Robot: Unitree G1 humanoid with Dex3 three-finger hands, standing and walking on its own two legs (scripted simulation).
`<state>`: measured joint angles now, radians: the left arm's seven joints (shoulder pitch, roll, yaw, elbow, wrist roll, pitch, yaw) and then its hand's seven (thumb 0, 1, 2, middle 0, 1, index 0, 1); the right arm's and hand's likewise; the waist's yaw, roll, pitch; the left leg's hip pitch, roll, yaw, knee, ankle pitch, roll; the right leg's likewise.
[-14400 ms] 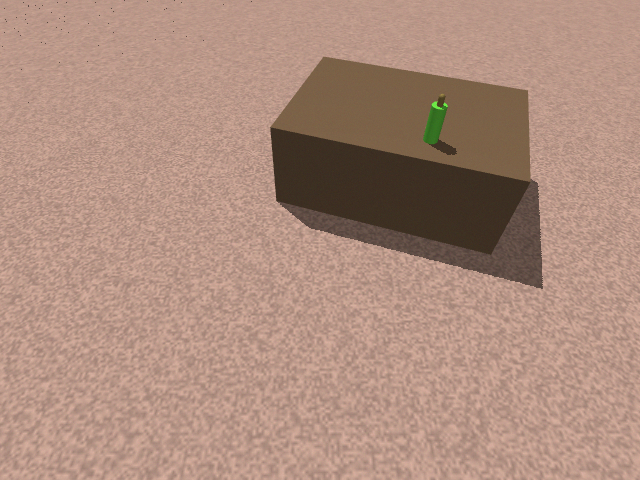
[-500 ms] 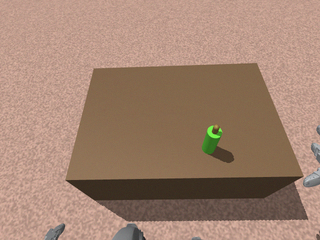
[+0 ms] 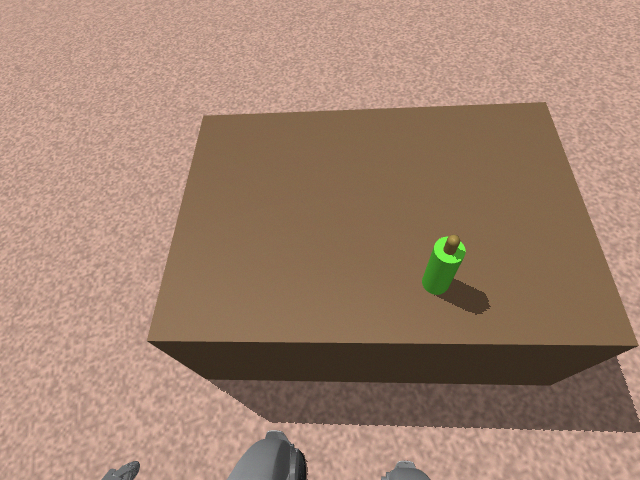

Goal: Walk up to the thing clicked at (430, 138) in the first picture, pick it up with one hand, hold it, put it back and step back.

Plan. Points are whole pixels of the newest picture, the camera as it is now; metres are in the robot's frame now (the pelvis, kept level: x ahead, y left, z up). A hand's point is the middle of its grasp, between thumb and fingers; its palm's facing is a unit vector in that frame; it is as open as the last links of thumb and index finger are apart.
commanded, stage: go down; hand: right
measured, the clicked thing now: (444, 262) +0.52 -0.17 -0.24
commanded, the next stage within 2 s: approach in 0.66 s
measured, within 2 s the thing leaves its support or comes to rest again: neither
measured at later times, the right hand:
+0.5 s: hand out of the picture +0.41 -0.37 +0.04, palm faces +0.13 +0.99 -0.07, open 17.5 cm
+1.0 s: hand out of the picture +0.43 -0.36 +0.01, palm faces +0.10 +0.99 -0.04, open 17.7 cm
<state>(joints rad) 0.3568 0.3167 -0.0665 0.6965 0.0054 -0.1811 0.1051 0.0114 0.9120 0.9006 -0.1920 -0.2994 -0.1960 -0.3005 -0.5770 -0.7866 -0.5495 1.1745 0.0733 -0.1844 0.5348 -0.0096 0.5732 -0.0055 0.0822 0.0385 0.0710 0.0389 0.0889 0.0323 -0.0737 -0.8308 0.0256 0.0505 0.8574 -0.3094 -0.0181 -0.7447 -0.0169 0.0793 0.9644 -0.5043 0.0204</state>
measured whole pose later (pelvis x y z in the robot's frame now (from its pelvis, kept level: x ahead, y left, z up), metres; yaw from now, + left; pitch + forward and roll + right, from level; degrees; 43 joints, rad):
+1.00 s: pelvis -0.01 -0.01 -0.04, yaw +1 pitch +25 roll +3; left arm 0.35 0.34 -0.10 0.66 0.02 -0.18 0.04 0.01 0.88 0.92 -0.20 -0.30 -0.19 -0.31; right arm -0.77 -0.87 -0.58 1.32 0.15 -0.38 0.60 -0.01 0.60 -0.03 0.06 0.05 0.06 0.05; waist 0.13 0.04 -0.12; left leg -1.13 0.03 0.04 1.06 -0.36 -0.03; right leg -1.04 -0.01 0.08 1.20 -0.58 0.01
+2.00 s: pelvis -0.09 -0.02 -0.28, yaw +2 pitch +37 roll +7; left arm 0.31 0.32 -0.12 0.62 0.06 -0.05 -0.03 0.01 0.90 0.91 -0.19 -0.30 -0.19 -0.30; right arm -1.16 -0.71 -0.46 1.21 -0.04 -0.36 0.23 -0.01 0.44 -0.02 0.08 0.03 0.07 0.03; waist 0.30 -0.04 -0.12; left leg -2.09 0.07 0.01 1.89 -0.45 -0.05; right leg -2.01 0.07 0.10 2.10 -0.73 0.00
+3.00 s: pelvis -0.08 -0.02 -0.27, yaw +0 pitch +38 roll +4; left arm 0.28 0.31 -0.09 0.59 0.06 0.03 -0.05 0.01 0.86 0.94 -0.20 -0.30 -0.19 -0.32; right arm -1.16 -0.55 -0.40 1.15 -0.03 -0.39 0.10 -0.01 0.59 -0.01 0.12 0.05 0.11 0.05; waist 0.26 -0.03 -0.12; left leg -2.06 0.09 -0.01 1.88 -0.48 -0.05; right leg -1.97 0.08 0.07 2.05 -0.75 0.01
